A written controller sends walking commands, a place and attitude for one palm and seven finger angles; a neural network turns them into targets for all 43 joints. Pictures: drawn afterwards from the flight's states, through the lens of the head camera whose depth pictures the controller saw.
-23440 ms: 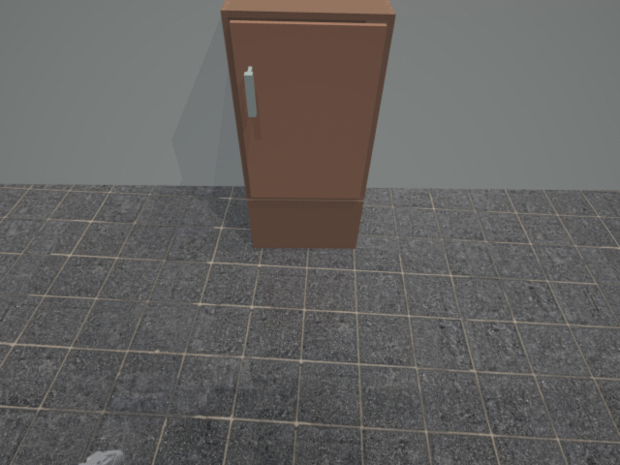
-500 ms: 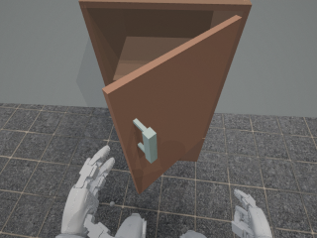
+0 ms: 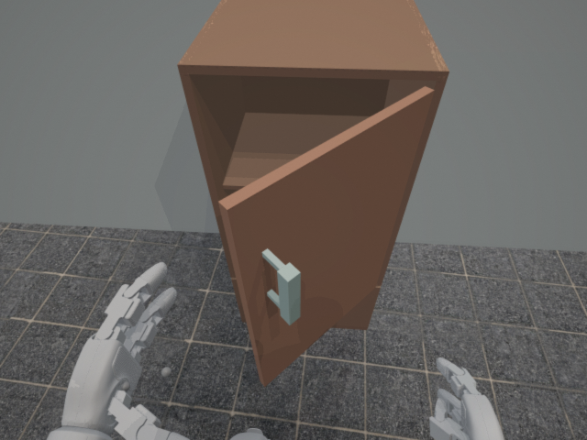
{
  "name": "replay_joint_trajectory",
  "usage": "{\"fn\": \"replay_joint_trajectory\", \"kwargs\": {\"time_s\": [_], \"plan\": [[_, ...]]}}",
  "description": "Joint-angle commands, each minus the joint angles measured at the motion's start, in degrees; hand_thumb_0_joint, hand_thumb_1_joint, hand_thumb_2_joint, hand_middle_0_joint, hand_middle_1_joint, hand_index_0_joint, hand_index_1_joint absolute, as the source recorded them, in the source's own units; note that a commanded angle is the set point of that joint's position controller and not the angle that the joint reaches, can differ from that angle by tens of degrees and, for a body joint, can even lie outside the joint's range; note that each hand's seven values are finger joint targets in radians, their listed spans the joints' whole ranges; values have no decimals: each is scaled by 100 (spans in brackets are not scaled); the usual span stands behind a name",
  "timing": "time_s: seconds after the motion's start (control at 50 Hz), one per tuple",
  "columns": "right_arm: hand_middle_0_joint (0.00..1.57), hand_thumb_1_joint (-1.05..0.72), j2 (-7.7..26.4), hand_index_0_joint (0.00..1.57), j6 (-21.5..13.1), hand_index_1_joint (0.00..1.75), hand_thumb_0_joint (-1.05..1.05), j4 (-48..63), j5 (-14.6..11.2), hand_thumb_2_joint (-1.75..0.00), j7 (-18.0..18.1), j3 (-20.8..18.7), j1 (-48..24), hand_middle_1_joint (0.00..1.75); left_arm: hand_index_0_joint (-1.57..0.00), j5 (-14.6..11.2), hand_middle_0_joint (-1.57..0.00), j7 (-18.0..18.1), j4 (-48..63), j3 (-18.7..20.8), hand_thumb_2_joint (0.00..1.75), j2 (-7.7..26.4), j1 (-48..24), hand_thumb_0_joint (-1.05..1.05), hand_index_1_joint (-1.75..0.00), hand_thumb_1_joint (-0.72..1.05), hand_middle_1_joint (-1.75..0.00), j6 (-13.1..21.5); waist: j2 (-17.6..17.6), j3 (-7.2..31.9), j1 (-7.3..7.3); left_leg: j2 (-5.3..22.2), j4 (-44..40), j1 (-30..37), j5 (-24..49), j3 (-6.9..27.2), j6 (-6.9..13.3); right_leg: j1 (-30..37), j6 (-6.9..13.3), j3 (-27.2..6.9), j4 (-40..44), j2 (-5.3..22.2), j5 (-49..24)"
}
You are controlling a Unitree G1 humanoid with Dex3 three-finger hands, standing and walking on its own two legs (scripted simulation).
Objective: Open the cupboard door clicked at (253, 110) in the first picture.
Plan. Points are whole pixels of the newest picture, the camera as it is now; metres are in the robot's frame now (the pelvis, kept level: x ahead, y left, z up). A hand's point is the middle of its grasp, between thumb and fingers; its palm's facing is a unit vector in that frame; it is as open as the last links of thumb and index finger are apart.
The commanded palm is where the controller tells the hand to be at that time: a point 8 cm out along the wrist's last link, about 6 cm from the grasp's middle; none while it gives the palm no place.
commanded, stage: draw the hand back to the body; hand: left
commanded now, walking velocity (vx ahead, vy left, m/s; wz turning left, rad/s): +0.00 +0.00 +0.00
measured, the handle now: (280, 286) +0.33 +0.05 +0.03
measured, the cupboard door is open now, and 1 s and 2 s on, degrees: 46 46 46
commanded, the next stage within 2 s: step back with the hand held close in 1.08 s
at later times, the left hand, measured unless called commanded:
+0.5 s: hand (62, 303) +0.21 +0.24 +0.18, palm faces +0.29 -0.88 -0.38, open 11.5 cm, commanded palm +0.17 +0.29 +0.20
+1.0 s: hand (40, 271) +0.23 +0.25 +0.21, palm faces +0.37 -0.84 -0.40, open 7.5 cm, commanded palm +0.18 +0.29 +0.23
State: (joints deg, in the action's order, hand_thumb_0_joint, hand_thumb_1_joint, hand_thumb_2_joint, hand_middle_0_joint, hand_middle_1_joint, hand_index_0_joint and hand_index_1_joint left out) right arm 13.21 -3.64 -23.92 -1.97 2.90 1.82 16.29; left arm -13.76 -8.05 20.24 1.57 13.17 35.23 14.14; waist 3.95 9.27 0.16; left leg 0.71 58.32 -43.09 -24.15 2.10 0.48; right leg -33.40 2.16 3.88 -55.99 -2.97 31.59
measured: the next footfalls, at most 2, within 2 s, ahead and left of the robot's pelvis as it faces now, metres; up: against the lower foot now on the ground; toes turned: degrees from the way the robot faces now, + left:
none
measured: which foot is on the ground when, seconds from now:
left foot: down 0.00-1.00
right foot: down 0.00-1.00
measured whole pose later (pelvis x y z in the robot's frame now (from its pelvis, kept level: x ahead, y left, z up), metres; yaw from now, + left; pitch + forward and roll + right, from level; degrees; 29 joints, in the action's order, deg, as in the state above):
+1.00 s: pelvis +0.03 +0.00 +0.07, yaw -2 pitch -3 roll +0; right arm 13.5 -3.9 -35.9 0.2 4.7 1.7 11.5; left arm -4.3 5.8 23.3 17.2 20.2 28.9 3.3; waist 2.9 0.3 3.4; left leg 0.1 24.5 -9.5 -12.1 -1.3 0.7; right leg -0.5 1.6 -0.2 -20.2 -2.1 16.8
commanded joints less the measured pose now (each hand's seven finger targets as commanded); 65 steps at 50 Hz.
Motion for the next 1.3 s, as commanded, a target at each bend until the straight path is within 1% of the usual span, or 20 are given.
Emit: {"fn": "replay_joint_trajectory", "kwargs": {"time_s": [0.0,0.02,0.06,0.08,0.18,0.24,0.34,0.46,0.56,0.66,0.68,0.74,0.82,0.88,0.94,1.16,1.18,1.2,1.22,1.28], "plan": [[20,-90,523,20,-273,30,0,969,8,-90,270,-228,-662,30,-16,641,-16,548,1735,781,39,1398,24,0,-30,-29,-30,-15,-85,440,311,-16,-1236,1616,836,-49,140,-20,-70,-559,1726,228,-1546],[20,-90,417,20,-239,30,0,976,20,-90,344,-172,-640,30,-16,709,-16,827,1775,568,40,941,154,0,-30,-26,-30,-242,-3,229,157,-31,-1308,1803,863,-99,157,-9,-86,-523,1921,270,-1479],[20,-90,419,20,-200,30,0,826,54,-90,400,-131,-638,30,-16,930,-16,1145,1659,406,43,783,171,0,-30,-18,-30,-550,-92,-55,105,3,-1457,2008,918,-100,184,108,-110,-400,2090,256,-1506],[20,-90,448,20,-164,30,0,771,58,-90,430,-127,-694,30,-16,988,-16,1248,1535,494,45,872,84,0,-30,-15,-30,-641,-314,-219,101,19,-1567,2078,861,-85,187,116,-130,-377,2232,243,-1413],[20,-90,507,20,-244,30,0,589,99,-90,513,-58,-857,30,-17,1144,-17,1544,1612,775,52,1112,-338,0,-30,2,-30,-744,-211,-257,142,38,-2162,2753,945,-56,191,620,-119,-286,2622,256,-1458],[20,-90,532,20,-318,30,0,466,121,-90,503,-23,-948,30,-17,1162,-17,1604,1645,967,57,1238,-441,0,-30,13,-30,-771,37,-342,208,37,-2507,3000,1128,-23,164,1016,-89,-256,2818,262,-1643],[20,-90,543,20,-392,30,0,241,140,-90,428,-39,-1076,30,-18,1128,-18,1601,1554,1272,64,1299,-373,0,-30,31,-30,-815,-150,-395,266,83,-2918,3395,1768,-10,120,1604,-90,-211,3070,233,-2221],[20,-90,565,20,-427,30,0,68,163,-90,330,-80,-1124,30,-19,1101,-19,1580,1743,1627,74,1419,-564,0,-30,51,-30,-798,20,-344,289,153,-3257,3847,2540,-14,50,2033,-102,-201,3280,221,-2650],[20,-90,583,20,-373,30,0,-43,188,-90,294,-114,-1171,30,-19,1032,-19,1585,1635,2060,81,1615,-835,0,-30,69,-30,-791,-107,-499,316,154,-3479,3938,2482,-46,31,2238,-97,-209,3516,192,-2702],[20,-90,592,20,-348,30,0,-147,180,-90,272,-164,-1207,30,-20,998,-20,1577,1655,2430,88,1821,-1162,0,-30,87,-30,-735,171,-394,337,138,-3528,4132,2621,-130,31,2417,-95,-260,3656,200,-2898],[20,-90,603,20,-348,30,0,-157,190,-90,263,-174,-1207,30,-20,983,-20,1583,1683,2523,90,1893,-1234,0,-30,90,-30,-721,75,-386,344,132,-3546,4110,2648,-118,28,2465,-94,-245,3654,199,-2943],[20,-90,640,20,-320,30,0,-175,184,-90,212,-220,-1233,30,-20,962,-20,1481,1262,2143,90,1457,-952,0,-30,90,-30,-774,-118,-572,320,138,-3579,4148,2646,-168,56,2416,-119,-242,3757,186,-2981],[20,-90,641,20,-291,30,0,-158,192,-90,221,-253,-1292,30,-20,973,-20,1472,1456,2264,90,1690,-1160,0,-30,90,-30,-734,-232,-525,331,92,-3585,4173,2462,-242,105,2431,-144,-301,3852,189,-2966],[20,-90,608,20,-319,30,0,-187,202,-90,243,-247,-1308,30,-20,985,-20,1489,1613,2374,90,1834,-1187,0,-30,90,-30,-682,12,-389,361,55,-3552,4237,2537,-287,106,2544,-133,-336,3869,219,-3117],[20,-90,597,20,-361,30,0,-226,197,-90,255,-245,-1338,30,-20,964,-20,1498,1580,2457,90,1911,-1160,0,-30,90,-30,-670,-57,-483,377,35,-3538,4205,2531,-303,104,2560,-127,-345,3939,222,-3184],[20,-90,579,20,-385,30,0,-296,204,-90,290,-290,-1391,30,-20,932,-20,1448,1340,2359,90,1789,-1188,0,-30,90,-30,-607,-180,-724,352,17,-3572,4301,2282,-384,138,2379,-196,-427,4150,230,-2973],[20,-90,592,20,-408,30,0,-279,192,-90,297,-278,-1425,30,-20,928,-20,1470,1738,2461,90,2001,-1695,0,-30,90,-30,-549,-68,-601,342,2,-3557,4339,2278,-369,139,2402,-195,-452,4162,247,-2972],[20,-90,718,20,-286,30,0,-170,147,-90,282,-303,-1304,30,-20,991,-20,1528,1690,3094,90,2588,-1812,0,-30,90,-30,-371,-217,-1100,75,35,-3272,4127,2033,-279,234,1694,-297,-887,4502,472,-3238],[20,-90,676,20,-184,30,0,-286,182,-90,268,-332,-1341,30,-20,1017,-20,1487,1247,2812,90,2191,-1297,0,-30,90,-30,-367,-362,-1001,66,22,-3173,4129,2080,-263,240,1713,-338,-871,4468,559,-3532],[20,-90,686,20,-13,30,0,-184,178,-90,245,-388,-1304,30,-20,1041,-20,1460,1220,2627,90,1970,-807,0,-30,90,-30,-326,-182,-573,64,78,-3213,4200,2643,-351,213,1969,-422,-695,4158,586,-4200]]}}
